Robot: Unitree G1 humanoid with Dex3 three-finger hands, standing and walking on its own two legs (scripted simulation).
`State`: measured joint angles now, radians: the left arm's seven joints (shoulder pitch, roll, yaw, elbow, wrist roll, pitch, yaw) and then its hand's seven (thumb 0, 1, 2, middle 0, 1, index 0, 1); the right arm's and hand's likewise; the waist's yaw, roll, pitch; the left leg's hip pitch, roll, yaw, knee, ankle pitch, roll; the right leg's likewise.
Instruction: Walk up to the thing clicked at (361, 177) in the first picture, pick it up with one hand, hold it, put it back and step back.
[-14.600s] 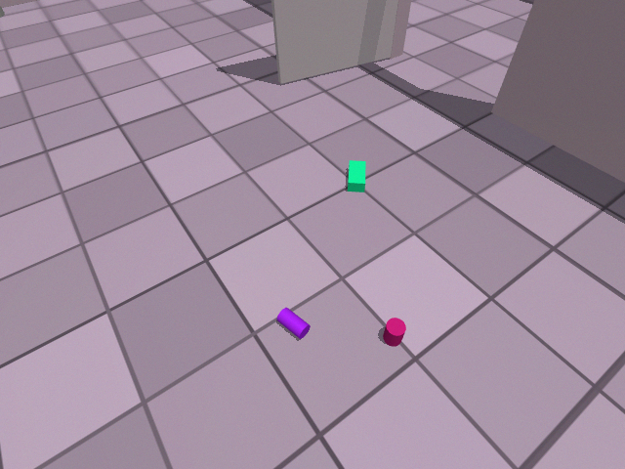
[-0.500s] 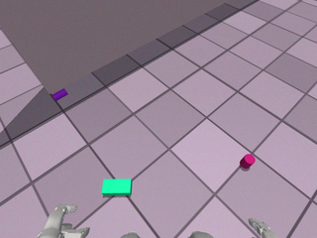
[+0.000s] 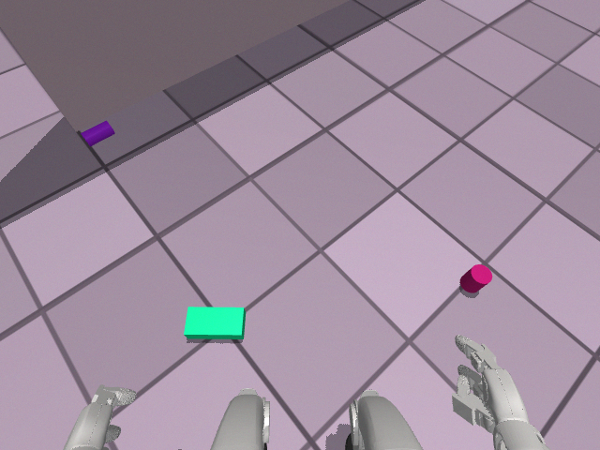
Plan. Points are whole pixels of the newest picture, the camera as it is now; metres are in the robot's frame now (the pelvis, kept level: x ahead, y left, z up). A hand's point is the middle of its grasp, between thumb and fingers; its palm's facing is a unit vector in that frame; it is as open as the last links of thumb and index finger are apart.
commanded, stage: rise first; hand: left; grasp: from above
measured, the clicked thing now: (216, 323) +0.44 +0.26 -0.65
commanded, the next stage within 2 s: none
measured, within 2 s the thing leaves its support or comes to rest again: neither
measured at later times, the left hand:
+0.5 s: hand (159, 379) +0.25 +0.29 -0.33, palm faces -0.46 -0.43 -0.78, open 14.1 cm
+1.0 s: hand (176, 348) +0.33 +0.30 -0.45, palm faces -0.46 -0.11 -0.88, open 14.2 cm
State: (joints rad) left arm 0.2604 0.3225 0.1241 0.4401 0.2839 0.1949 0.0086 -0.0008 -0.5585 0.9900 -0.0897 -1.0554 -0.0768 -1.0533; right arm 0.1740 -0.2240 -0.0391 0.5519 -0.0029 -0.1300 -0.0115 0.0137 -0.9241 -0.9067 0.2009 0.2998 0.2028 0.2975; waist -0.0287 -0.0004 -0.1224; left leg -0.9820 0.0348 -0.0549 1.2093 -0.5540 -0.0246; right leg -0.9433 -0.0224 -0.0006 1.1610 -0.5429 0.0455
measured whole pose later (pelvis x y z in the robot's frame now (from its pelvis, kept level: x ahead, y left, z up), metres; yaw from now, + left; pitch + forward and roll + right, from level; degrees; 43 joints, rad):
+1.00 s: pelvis -0.09 +0.01 -0.31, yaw -5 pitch +32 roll -7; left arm -0.67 0.72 0.16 1.13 1.15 -0.35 0.24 0.00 -0.54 1.05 -0.08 -0.99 -0.07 -0.99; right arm 0.13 -0.27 -0.02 0.75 -0.08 -0.02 0.10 0.01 -0.89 -0.90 0.20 0.30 0.20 0.30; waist -0.11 -0.01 -0.09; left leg -2.20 -0.01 -0.15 2.30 -0.67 -0.03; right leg -2.12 0.02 0.00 2.22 -0.67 0.06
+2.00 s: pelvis -0.07 +0.01 -0.35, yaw -7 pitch +33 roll -9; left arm -0.86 0.82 0.17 1.42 1.33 -0.36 0.41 0.00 -0.51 0.99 -0.08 -1.03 -0.08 -1.01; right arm 0.10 -0.26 0.04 0.77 -0.19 -0.01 0.15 0.01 -0.90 -0.90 0.20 0.30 0.20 0.30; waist -0.20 -0.03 -0.05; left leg -2.33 -0.03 -0.18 2.46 -0.71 -0.04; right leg -2.24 0.03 -0.01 2.36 -0.71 0.07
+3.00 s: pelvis -0.07 +0.01 -0.36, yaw -9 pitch +32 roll -11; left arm -0.94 0.89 0.14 1.47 1.35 -0.36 0.39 0.00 -0.56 1.04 -0.08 -1.03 -0.07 -1.03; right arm 0.11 -0.26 0.09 0.75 -0.19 -0.01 0.16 0.00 -0.91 -0.90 0.20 0.30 0.20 0.30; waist -0.23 -0.04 -0.03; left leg -2.35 -0.03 -0.19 2.49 -0.71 -0.02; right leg -2.24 0.03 -0.03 2.36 -0.71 0.07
